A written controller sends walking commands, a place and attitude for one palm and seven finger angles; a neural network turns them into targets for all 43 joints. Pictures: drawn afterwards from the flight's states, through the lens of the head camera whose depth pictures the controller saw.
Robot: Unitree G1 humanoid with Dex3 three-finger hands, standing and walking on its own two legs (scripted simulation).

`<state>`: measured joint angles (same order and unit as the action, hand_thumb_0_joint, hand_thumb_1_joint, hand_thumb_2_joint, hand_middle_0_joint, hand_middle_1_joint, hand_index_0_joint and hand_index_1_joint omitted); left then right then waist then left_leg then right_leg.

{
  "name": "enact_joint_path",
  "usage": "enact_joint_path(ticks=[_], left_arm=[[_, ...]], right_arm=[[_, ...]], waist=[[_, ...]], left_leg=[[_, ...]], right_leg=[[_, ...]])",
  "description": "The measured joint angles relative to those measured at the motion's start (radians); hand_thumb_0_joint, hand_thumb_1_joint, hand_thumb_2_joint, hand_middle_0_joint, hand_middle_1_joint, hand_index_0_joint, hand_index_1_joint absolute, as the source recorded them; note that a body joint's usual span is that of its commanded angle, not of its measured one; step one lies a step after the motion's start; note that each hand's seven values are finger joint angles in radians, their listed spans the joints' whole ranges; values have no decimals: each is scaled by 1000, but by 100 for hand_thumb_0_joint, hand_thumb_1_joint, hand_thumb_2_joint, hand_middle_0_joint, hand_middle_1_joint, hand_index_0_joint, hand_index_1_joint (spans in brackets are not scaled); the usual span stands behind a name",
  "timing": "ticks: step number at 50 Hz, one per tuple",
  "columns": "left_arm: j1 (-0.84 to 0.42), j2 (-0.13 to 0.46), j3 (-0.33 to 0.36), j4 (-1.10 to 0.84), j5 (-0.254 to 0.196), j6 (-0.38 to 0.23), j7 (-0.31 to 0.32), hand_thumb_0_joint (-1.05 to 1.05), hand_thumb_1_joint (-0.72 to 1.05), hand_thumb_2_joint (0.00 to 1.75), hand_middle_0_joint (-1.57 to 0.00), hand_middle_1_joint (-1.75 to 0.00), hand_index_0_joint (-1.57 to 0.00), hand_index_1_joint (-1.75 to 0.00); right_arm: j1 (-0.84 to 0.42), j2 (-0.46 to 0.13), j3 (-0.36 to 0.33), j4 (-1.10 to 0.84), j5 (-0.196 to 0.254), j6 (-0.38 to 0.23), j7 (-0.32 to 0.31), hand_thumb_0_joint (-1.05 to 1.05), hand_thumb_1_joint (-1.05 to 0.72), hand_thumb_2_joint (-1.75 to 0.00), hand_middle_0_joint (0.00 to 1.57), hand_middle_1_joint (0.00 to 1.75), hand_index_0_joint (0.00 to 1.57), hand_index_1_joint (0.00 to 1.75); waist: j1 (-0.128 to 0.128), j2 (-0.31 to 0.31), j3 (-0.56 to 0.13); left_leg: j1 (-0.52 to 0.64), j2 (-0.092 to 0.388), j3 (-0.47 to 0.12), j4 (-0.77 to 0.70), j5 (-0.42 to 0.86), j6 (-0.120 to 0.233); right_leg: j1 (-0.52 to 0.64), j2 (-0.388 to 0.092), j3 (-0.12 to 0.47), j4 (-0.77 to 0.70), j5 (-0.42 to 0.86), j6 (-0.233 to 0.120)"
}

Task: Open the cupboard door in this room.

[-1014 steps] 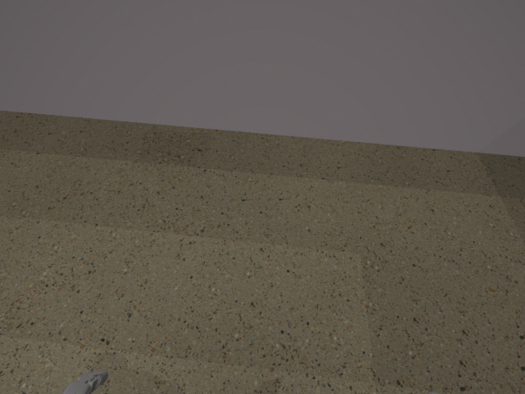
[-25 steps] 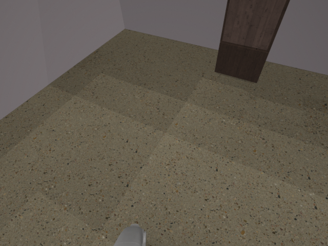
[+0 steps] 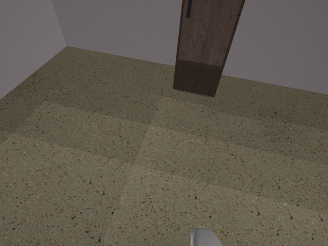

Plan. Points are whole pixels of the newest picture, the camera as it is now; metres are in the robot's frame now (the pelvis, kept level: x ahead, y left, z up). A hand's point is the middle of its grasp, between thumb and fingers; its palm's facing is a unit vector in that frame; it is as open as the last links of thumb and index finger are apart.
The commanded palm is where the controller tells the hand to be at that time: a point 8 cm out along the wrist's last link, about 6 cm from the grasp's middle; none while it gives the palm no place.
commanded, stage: turn or walk to find it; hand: left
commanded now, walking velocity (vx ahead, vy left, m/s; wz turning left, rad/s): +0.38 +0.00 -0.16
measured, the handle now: (189, 6) +1.58 -0.11 +0.00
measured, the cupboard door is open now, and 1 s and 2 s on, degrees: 0 0 0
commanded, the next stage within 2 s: stand and wait in 0.56 s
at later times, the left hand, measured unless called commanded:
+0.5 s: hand (124, 197) +0.29 +0.13 -0.15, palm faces +0.02 -0.97 -0.26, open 7.1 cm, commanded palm none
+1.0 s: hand (118, 189) +0.33 +0.17 -0.19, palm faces +0.06 -0.99 -0.15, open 7.4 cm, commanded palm none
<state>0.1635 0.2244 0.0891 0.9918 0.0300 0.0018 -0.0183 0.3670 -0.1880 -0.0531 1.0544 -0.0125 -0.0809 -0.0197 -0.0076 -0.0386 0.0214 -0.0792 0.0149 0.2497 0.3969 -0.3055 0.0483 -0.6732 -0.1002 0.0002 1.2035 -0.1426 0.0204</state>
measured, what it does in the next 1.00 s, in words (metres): walks ahead: right foot, then left foot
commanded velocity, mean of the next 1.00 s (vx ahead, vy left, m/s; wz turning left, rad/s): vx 0.20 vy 0.00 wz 0.01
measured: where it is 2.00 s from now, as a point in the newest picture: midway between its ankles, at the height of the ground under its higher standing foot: (165, 224)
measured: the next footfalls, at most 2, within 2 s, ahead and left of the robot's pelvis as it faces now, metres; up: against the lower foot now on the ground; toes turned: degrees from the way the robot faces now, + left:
right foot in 0.24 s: +0.25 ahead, -0.13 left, +0.00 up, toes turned -11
left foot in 0.76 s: +0.43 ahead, +0.09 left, +0.00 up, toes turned +10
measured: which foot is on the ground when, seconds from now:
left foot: down 0.00-0.26, up 0.28-0.74, down 0.76-1.00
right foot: up 0.00-0.22, down 0.24-0.78, up 0.80-1.00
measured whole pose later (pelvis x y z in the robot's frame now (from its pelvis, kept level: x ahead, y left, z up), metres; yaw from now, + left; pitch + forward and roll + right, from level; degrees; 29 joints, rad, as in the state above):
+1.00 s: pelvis +0.34 +0.00 +0.00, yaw +0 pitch -2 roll -1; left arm 0.27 0.14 0.02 1.15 0.01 -0.01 0.03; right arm 0.11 -0.15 -0.03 1.04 0.00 -0.05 -0.03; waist 0.02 -0.02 0.08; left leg -0.26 0.04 0.17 0.48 -0.19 0.06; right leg -0.34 -0.11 -0.04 0.88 -0.45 0.05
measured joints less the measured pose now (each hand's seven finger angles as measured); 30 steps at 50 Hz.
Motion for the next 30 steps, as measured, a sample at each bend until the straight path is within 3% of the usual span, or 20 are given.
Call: enact_joint_path(ticks=[6, 11, 13, 16, 19, 24, 30], left_arm=[[-84, -21, -22, -16, -1, 7, -12, 1, 91, 90, -20, -29, -19, -30], [-132, -52, -50, -22, -5, -15, -13, 1, 91, 90, -20, -30, -19, -30], [-132, -64, -57, -21, -1, -47, -10, 1, 91, 90, -20, -30, -19, -30], [-107, -82, -65, -4, -15, -76, -1, 1, 91, 90, -20, -30, -20, -30], [-49, -95, -45, 16, -43, -86, 14, -1, 92, 90, -21, -30, -20, -30], [20, -51, -32, 42, -24, -89, 32, -5, 96, 90, -21, -30, -20, -30], [118, -49, -44, 94, -17, -87, 27, -2, 93, 90, -20, -30, -20, -30]], right_arm=[[109, 20, 10, 60, -10, 3, 3, 0, -93, -90, 19, 30, 20, 30], [169, 52, 23, 101, -9, 17, 9, 0, -92, -90, 19, 30, 20, 30], [181, 70, 28, 123, -1, 30, 17, 0, -92, -90, 20, 30, 20, 30], [139, 84, 29, 124, 11, 54, 24, 0, -91, -90, 20, 30, 20, 30], [73, 77, 17, 96, 7, 64, 24, 1, -91, -90, 20, 30, 20, 30], [-50, 38, -6, 21, -8, 74, 27, 0, -91, -90, 19, 30, 20, 30], [-149, -14, -20, -31, -13, 73, 39, 1, -94, -90, 19, 30, 20, 30]], waist=[[-49, 17, 26], [-85, 40, 56], [-77, 44, 63], [-70, 43, 81], [-50, 50, 65], [-30, 82, 16], [-9, 88, -14]], left_leg=[[95, 6, 26, -48, -52, -25], [143, 47, 43, 13, -142, -73], [84, 88, 22, 217, -165, -77], [-127, 81, -129, 694, -169, -65], [-300, 90, -183, 857, -66, -61], [-478, 134, -203, 761, 67, -85], [-520, 146, -194, 577, 164, -106]], right_leg=[[55, -6, -66, -315, 2, -6], [193, 54, -133, -572, -63, -57], [249, 74, -150, -616, -8, -88], [298, 79, -161, -573, -88, -112], [388, 85, -168, -650, -96, -98], [492, 102, -182, -762, -92, -99], [582, 113, -194, -845, -115, -80]])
